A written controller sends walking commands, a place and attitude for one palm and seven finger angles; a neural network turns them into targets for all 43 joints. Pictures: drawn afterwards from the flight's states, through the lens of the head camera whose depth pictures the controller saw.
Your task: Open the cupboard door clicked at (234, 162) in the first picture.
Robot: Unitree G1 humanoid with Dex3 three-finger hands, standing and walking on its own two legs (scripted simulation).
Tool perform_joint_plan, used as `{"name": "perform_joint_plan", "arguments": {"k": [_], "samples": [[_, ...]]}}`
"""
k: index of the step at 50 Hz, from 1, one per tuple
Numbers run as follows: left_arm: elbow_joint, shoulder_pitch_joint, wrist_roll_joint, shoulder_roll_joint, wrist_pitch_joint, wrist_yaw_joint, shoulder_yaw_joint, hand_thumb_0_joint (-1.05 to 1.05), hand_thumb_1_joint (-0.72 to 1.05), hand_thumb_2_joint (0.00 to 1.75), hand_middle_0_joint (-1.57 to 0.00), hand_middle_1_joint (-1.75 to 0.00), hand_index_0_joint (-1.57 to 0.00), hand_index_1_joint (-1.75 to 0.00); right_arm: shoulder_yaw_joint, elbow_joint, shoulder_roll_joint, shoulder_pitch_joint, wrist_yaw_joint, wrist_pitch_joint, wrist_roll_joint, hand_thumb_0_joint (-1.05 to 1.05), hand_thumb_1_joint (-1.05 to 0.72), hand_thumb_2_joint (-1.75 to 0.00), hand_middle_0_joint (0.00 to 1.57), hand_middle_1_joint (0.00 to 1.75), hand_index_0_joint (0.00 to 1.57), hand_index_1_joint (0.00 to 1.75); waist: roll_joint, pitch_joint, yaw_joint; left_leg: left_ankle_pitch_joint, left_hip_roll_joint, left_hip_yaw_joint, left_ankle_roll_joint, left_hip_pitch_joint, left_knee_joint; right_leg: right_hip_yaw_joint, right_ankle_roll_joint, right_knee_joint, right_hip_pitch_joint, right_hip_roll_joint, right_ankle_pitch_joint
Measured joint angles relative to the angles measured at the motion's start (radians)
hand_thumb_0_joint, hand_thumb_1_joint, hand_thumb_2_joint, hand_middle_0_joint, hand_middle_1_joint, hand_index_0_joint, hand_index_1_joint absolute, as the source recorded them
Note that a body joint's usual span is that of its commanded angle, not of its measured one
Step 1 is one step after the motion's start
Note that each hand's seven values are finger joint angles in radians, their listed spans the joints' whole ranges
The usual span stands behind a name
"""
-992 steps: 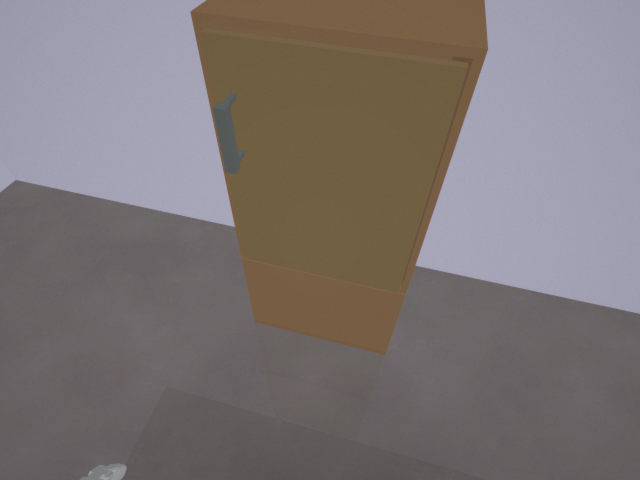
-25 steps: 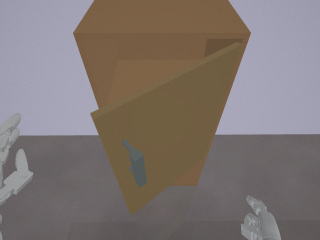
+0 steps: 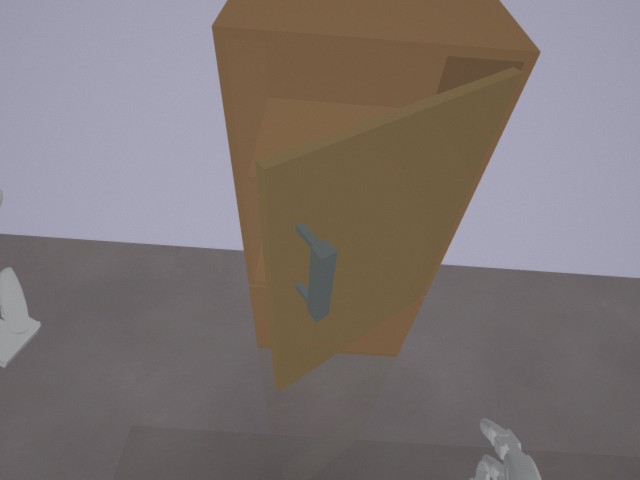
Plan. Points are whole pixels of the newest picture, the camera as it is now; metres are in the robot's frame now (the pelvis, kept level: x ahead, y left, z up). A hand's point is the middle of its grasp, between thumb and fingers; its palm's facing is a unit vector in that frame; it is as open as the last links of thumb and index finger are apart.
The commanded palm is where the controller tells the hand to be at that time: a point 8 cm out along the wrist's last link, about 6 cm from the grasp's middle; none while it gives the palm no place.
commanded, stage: step back with the hand held close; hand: left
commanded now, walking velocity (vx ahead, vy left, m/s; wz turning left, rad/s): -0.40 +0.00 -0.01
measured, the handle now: (311, 273) +0.36 +0.04 +0.07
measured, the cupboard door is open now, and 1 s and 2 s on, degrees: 38 38 38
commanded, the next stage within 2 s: stop stepping back and stand still in 0.24 s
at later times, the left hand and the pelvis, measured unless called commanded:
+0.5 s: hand out of the picture +0.08 +0.22 +0.18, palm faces +0.34 -0.78 -0.52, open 7.4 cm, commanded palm +0.04 +0.25 +0.19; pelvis -0.13 -0.03 +0.01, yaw -7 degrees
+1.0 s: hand out of the picture -0.03 +0.26 +0.18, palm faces +0.46 -0.81 -0.35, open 7.4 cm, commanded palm -0.09 +0.29 +0.19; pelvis -0.25 +0.00 +0.01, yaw -4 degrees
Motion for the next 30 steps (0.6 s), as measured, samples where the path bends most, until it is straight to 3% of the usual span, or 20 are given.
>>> {"name": "perform_joint_plan", "arguments": {"k": [4,8,13,15,17,20,23,26,28,30], "samples": [[-0.008,0.008,-0.022,-0.017,-0.014,0.008,0.016,0.02,0.88,0.90,-0.21,-0.30,-0.21,-0.30,0.012,0.029,0.025,-0.026,0.016,-0.033,-0.014,0.01,-0.90,-0.90,0.21,0.30,0.20,0.30,-0.012,-0.032,0.023,0.057,0.015,0.019,-0.010,-0.039,-0.070,0.000,-0.011,-0.095,0.120,-0.013,-0.093],[-0.027,-0.019,-0.041,-0.009,-0.012,-0.005,-0.009,0.02,0.89,0.90,-0.20,-0.30,-0.21,-0.30,0.020,0.040,0.037,-0.110,0.035,-0.058,-0.020,0.01,-0.90,-0.90,0.21,0.30,0.20,0.30,-0.022,-0.002,0.035,0.146,0.039,0.046,-0.021,-0.082,-0.158,-0.004,-0.012,-0.223,0.184,-0.019,-0.093],[-0.097,0.006,-0.073,0.080,-0.002,-0.043,0.006,0.02,0.89,0.90,-0.21,-0.30,-0.21,-0.30,0.020,-0.002,0.040,-0.215,0.062,-0.048,-0.017,0.01,-0.90,-0.90,0.21,0.30,0.20,0.30,-0.031,0.058,0.021,0.255,0.069,0.074,-0.040,-0.137,-0.225,-0.031,-0.013,-0.287,0.182,-0.014,-0.119],[-0.125,0.033,-0.086,0.105,-0.005,-0.060,0.020,0.02,0.88,0.90,-0.21,-0.30,-0.21,-0.30,0.016,-0.022,0.026,-0.236,0.067,-0.031,-0.011,0.01,-0.90,-0.90,0.21,0.30,0.20,0.30,0.006,0.085,0.006,0.285,0.098,0.054,-0.051,-0.156,-0.219,-0.059,-0.056,-0.311,0.180,0.017,-0.131],[-0.146,0.079,-0.096,0.129,-0.017,-0.071,0.032,0.02,0.88,0.90,-0.21,-0.30,-0.22,-0.30,0.014,-0.025,0.016,-0.221,0.063,-0.003,0.012,0.01,-0.90,-0.90,0.21,0.30,0.20,0.30,0.020,0.090,-0.003,0.163,0.102,0.015,-0.073,-0.181,-0.139,-0.075,-0.070,-0.313,0.183,0.037,-0.092],[-0.140,0.168,-0.091,0.146,-0.028,-0.062,0.069,0.02,0.88,0.90,-0.22,-0.30,-0.22,-0.31,0.018,-0.007,0.009,-0.153,0.049,0.034,0.026,0.01,-0.90,-0.90,0.21,0.30,0.20,0.30,-0.034,0.035,0.021,-0.083,0.053,-0.015,-0.098,-0.212,0.137,-0.046,-0.074,-0.291,0.171,0.009,-0.086],[-0.082,0.176,-0.077,0.103,0.008,-0.032,0.058,0.01,0.88,0.90,-0.22,-0.30,-0.22,-0.31,0.016,0.005,-0.020,-0.082,0.025,0.044,0.029,0.01,-0.90,-0.90,0.21,0.30,0.20,0.30,-0.046,-0.020,0.033,-0.103,0.032,0.010,-0.100,-0.118,0.162,-0.025,-0.071,-0.292,0.184,-0.012,-0.080],[0.000,0.087,-0.067,0.033,0.050,0.000,0.008,0.01,0.88,0.90,-0.21,-0.30,-0.22,-0.31,0.000,0.027,-0.058,-0.033,0.003,0.031,0.035,0.01,-0.90,-0.90,0.21,0.30,0.20,0.30,-0.031,-0.056,0.029,-0.046,0.026,0.024,-0.080,0.035,0.038,-0.036,-0.059,-0.272,0.190,-0.020,-0.085],[0.046,0.010,-0.062,-0.006,0.072,0.015,-0.024,0.01,0.88,0.90,-0.21,-0.30,-0.22,-0.30,-0.012,0.042,-0.072,-0.025,-0.006,0.030,0.040,0.01,-0.90,-0.90,0.21,0.30,0.20,0.30,-0.033,-0.058,0.016,-0.049,0.014,0.016,-0.050,0.099,-0.050,-0.053,-0.044,-0.228,0.176,-0.029,-0.097],[0.075,-0.039,-0.055,-0.031,0.086,0.023,-0.046,0.02,0.88,0.90,-0.21,-0.30,-0.21,-0.30,-0.013,0.047,-0.068,-0.039,-0.007,0.032,0.039,0.01,-0.90,-0.90,0.20,0.30,0.20,0.30,-0.050,-0.037,0.009,-0.036,0.005,0.022,-0.043,0.112,-0.066,-0.049,-0.014,-0.173,0.154,-0.041,-0.078]]}}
